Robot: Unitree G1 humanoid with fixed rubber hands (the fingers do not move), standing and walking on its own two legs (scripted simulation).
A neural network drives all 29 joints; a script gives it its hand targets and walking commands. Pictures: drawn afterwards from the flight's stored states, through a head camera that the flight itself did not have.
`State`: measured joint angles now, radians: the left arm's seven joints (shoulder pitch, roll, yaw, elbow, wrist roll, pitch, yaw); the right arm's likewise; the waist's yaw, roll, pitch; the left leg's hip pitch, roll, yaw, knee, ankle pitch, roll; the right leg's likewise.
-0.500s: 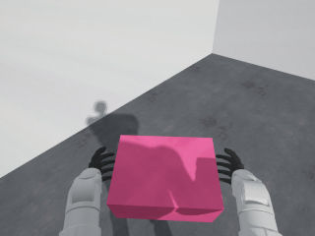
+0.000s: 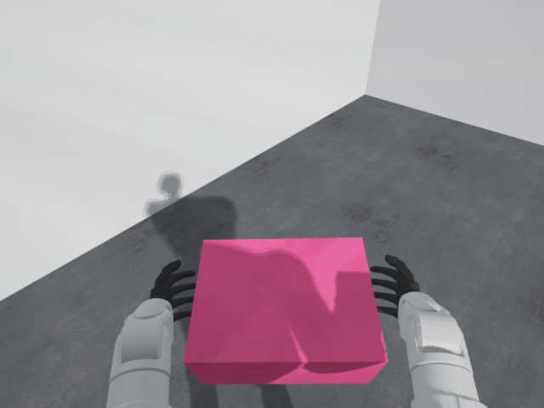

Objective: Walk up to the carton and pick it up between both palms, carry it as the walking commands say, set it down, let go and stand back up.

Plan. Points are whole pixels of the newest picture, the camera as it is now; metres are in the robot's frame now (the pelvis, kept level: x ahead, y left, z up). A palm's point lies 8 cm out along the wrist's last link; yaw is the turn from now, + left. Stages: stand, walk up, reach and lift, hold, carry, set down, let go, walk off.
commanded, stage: hold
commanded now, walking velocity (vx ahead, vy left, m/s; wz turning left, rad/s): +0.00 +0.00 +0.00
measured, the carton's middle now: (283, 309) +0.32 +0.01 -0.04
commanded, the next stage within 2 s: carry in 0.94 s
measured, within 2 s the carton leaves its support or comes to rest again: neither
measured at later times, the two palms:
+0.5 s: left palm (161, 313) +0.27 +0.19 +0.04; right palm (409, 305) +0.28 -0.18 +0.04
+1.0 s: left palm (163, 309) +0.27 +0.19 +0.05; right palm (412, 306) +0.28 -0.18 +0.04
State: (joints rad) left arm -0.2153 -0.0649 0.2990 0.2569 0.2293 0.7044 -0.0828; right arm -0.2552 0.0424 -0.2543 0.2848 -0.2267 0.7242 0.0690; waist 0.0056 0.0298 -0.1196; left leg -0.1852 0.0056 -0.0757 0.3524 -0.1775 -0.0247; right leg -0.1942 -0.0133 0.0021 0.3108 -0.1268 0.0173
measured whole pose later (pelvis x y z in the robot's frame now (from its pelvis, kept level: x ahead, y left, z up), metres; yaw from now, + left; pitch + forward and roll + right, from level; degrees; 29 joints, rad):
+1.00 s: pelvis +0.00 +0.00 -0.01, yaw -1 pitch -1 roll +0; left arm -0.20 -0.07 0.29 0.20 0.23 0.74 -0.05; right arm -0.24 0.05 -0.22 0.25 -0.22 0.74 0.06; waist 0.01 0.01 -0.11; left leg -0.19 0.00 -0.06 0.43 -0.21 -0.02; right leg -0.23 -0.02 0.00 0.44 -0.18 0.02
